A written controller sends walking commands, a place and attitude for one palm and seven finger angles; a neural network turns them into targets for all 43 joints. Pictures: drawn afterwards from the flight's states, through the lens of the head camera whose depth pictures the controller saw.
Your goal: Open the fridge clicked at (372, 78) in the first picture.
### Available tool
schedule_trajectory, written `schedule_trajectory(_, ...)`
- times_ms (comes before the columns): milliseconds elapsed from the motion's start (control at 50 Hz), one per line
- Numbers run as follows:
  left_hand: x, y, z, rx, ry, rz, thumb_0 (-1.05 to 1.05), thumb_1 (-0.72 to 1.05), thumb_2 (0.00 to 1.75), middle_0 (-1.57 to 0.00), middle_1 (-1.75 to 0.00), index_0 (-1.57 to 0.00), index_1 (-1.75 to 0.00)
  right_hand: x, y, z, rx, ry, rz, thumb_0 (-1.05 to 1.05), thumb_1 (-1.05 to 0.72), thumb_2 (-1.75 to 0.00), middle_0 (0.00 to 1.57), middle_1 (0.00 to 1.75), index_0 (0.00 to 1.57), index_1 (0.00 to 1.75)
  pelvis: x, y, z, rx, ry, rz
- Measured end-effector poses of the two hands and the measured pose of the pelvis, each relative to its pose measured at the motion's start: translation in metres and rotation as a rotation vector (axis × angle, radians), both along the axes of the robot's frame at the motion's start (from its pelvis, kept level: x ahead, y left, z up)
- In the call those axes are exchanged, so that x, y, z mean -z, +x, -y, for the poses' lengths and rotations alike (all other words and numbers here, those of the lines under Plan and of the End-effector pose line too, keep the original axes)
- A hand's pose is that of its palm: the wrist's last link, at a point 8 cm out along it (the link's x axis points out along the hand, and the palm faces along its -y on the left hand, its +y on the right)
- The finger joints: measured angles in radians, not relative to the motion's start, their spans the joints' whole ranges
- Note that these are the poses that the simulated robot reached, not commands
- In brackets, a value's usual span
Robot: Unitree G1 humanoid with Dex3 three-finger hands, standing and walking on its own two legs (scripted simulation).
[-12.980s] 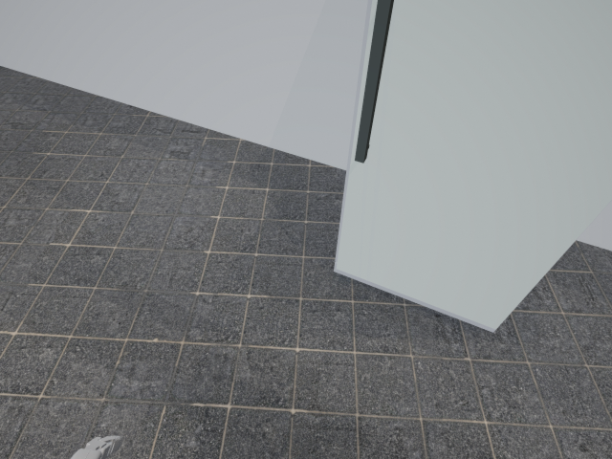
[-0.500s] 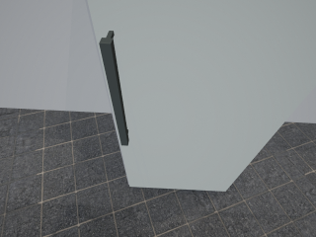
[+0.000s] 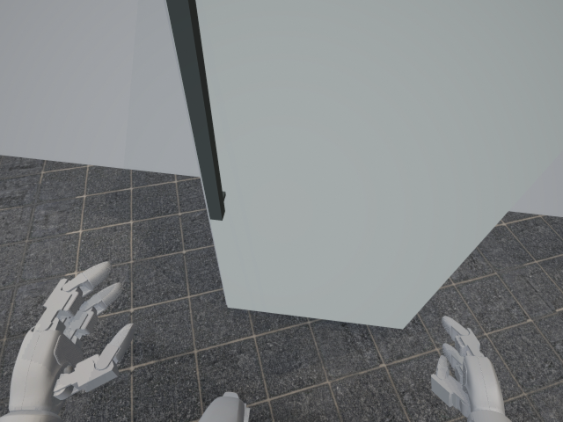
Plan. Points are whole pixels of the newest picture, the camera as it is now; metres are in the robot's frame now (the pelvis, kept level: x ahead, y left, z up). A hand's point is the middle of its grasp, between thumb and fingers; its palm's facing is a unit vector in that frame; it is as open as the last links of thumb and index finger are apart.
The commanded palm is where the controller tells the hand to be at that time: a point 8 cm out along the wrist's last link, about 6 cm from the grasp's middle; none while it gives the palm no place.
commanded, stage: raise the hand to about handle height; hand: left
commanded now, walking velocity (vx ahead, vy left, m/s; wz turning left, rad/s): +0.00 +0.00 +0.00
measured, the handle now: (207, 126) +0.49 +0.18 +0.15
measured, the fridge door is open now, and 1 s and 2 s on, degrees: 0 0 0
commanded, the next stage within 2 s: move the hooked fingers beside the handle in 1.58 s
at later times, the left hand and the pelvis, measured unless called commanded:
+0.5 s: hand (90, 265) +0.25 +0.26 +0.12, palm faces +0.03 -1.00 -0.07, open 12.1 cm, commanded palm +0.22 +0.31 +0.14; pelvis +0.02 +0.02 +0.04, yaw -2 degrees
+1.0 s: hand (25, 195) +0.28 +0.31 +0.20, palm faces +0.08 -0.99 -0.08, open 13.9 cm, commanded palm +0.25 +0.35 +0.21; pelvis +0.01 +0.03 +0.05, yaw +0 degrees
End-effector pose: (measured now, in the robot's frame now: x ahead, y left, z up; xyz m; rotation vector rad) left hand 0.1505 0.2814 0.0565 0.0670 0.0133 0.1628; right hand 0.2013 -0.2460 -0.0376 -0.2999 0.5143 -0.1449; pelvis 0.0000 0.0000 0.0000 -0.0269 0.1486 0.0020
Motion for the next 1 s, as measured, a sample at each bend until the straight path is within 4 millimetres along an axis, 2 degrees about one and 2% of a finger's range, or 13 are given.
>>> schedule_trajectory(80, -0.020, 0.023, 0.003, 0.104, 0.027, 0.064, 0.01, 0.40, 0.69, -0.24, -0.62, -0.24, -0.62, 0.018, -0.013, -0.010, -0.008, 0.033, -0.071, 0.01, -0.90, -0.89, 0.20, 0.30, 0.20, 0.30, -0.002, -0.002, 0.002, -0.010, -0.010, 0.008)
schedule_trajectory(140, -0.027, 0.046, 0.003, 0.177, 0.019, 0.011, 0.01, 0.33, 0.66, -0.24, -0.66, -0.24, -0.67, 0.024, -0.029, -0.017, 0.022, 0.077, -0.113, 0.01, -0.90, -0.89, 0.20, 0.30, 0.20, 0.30, -0.009, 0.000, 0.001, -0.001, -0.005, 0.014)
schedule_trajectory(200, -0.036, 0.062, -0.002, 0.177, 0.001, -0.037, 0.01, 0.26, 0.63, -0.25, -0.71, -0.25, -0.71, 0.025, -0.044, -0.021, 0.065, 0.114, -0.137, 0.02, -0.90, -0.89, 0.20, 0.30, 0.20, 0.30, -0.017, 0.005, -0.002, 0.015, 0.005, 0.018)
schedule_trajectory(340, -0.060, 0.073, -0.016, 0.122, 0.006, -0.003, 0.01, 0.10, 0.56, -0.26, -0.81, -0.26, -0.82, 0.018, -0.063, -0.015, 0.111, 0.107, -0.169, 0.02, -0.90, -0.89, 0.20, 0.30, 0.20, 0.30, -0.029, 0.015, -0.012, 0.035, 0.015, 0.026)
schedule_trajectory(420, -0.063, 0.075, -0.021, 0.133, 0.003, -0.002, 0.01, 0.01, 0.52, -0.27, -0.87, -0.27, -0.88, 0.010, -0.059, -0.011, 0.110, 0.071, -0.165, 0.02, -0.90, -0.89, 0.20, 0.30, 0.20, 0.30, -0.033, 0.017, -0.018, 0.034, 0.013, 0.037)
schedule_trajectory(520, -0.073, 0.081, -0.031, 0.132, 0.006, 0.022, 0.00, -0.11, 0.47, -0.28, -0.95, -0.28, -0.95, -0.005, -0.044, -0.014, 0.094, 0.042, -0.117, 0.02, -0.90, -0.89, 0.20, 0.30, 0.20, 0.30, -0.037, 0.019, -0.024, 0.029, 0.009, 0.060)
schedule_trajectory(660, -0.098, 0.092, -0.049, 0.118, 0.007, 0.066, 0.00, -0.28, 0.40, -0.29, -1.05, -0.29, -1.06, -0.024, -0.017, -0.034, 0.038, 0.054, -0.030, 0.02, -0.90, -0.89, 0.20, 0.30, 0.20, 0.30, -0.043, 0.019, -0.030, 0.020, 0.003, 0.096)
schedule_trajectory(760, -0.114, 0.097, -0.060, 0.114, 0.003, 0.064, 0.00, -0.39, 0.35, -0.30, -1.13, -0.30, -1.13, -0.033, -0.005, -0.051, -0.003, 0.079, 0.006, 0.02, -0.90, -0.89, 0.20, 0.30, 0.20, 0.30, -0.047, 0.019, -0.033, 0.016, 0.003, 0.116)
schedule_trajectory(880, -0.132, 0.100, -0.070, 0.099, 0.009, 0.073, -0.01, -0.46, 0.32, -0.30, -1.17, -0.30, -1.18, -0.034, -0.002, -0.063, -0.032, 0.098, 0.004, 0.01, -0.90, -0.89, 0.20, 0.30, 0.20, 0.30, -0.051, 0.017, -0.034, 0.010, 0.003, 0.138)
schedule_trajectory(1000, -0.149, 0.107, -0.077, 0.092, 0.018, 0.078, -0.01, -0.49, 0.31, -0.30, -1.19, -0.30, -1.20, -0.031, -0.010, -0.063, -0.030, 0.100, -0.027, 0.01, -0.90, -0.89, 0.20, 0.30, 0.20, 0.30, -0.054, 0.015, -0.033, 0.006, 0.005, 0.154)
